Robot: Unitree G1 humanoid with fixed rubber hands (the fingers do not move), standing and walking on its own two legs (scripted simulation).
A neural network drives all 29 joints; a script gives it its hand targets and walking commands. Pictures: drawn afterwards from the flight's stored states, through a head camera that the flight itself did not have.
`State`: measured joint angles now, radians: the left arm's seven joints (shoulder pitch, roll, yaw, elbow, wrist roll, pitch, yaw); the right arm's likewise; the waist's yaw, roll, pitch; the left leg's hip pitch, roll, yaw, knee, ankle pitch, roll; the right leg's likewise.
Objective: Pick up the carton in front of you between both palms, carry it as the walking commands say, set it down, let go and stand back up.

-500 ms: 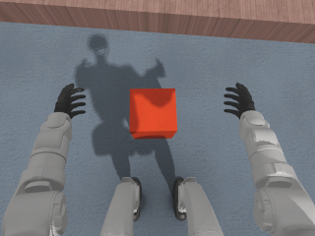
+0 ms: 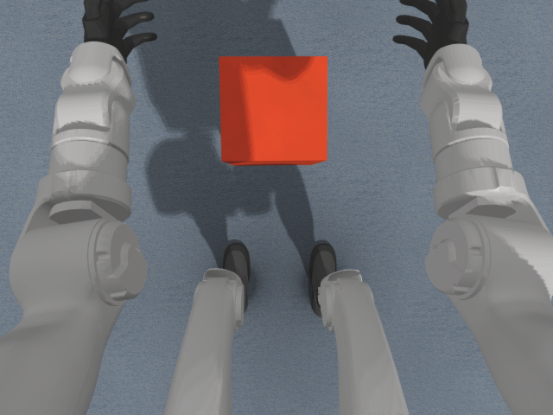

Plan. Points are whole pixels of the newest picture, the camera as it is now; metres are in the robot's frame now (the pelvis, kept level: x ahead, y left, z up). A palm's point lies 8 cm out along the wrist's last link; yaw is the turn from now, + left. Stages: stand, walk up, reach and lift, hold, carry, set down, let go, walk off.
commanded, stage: reach and lift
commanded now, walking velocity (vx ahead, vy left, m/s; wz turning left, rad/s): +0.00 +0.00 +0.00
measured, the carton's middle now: (273, 120) +0.53 +0.02 -0.52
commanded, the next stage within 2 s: none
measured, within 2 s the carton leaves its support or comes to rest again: leaves its support in 1.66 s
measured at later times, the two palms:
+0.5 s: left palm (172, 110) +0.51 +0.21 -0.36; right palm (376, 109) +0.52 -0.18 -0.36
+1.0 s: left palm (189, 111) +0.53 +0.19 -0.45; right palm (355, 112) +0.53 -0.16 -0.45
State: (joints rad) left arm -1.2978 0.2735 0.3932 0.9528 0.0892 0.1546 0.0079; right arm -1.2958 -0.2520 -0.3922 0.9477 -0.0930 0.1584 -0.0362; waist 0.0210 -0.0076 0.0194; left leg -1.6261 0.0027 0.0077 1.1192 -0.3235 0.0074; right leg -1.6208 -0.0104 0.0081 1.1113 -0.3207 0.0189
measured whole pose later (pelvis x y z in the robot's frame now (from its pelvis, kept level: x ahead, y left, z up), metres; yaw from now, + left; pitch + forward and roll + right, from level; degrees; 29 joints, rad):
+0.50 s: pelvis -0.03 -0.01 -0.21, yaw +1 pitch +47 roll +0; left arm -1.39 0.40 0.15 1.03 -0.18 0.11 0.08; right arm -1.38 -0.33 -0.15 0.99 0.16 0.13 -0.14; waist 0.02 -0.01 0.15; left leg -2.22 -0.02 -0.04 1.96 -0.55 -0.04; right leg -2.22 0.04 0.02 1.96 -0.56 0.03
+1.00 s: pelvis -0.04 +0.00 -0.27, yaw +0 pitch +37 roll -1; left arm -1.60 0.42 0.09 1.21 -0.20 0.06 0.09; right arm -1.57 -0.36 -0.08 1.16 0.22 0.07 -0.13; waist 0.02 -0.01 0.43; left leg -2.25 -0.02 -0.03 2.22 -0.61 -0.02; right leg -2.24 0.05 0.04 2.21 -0.62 0.07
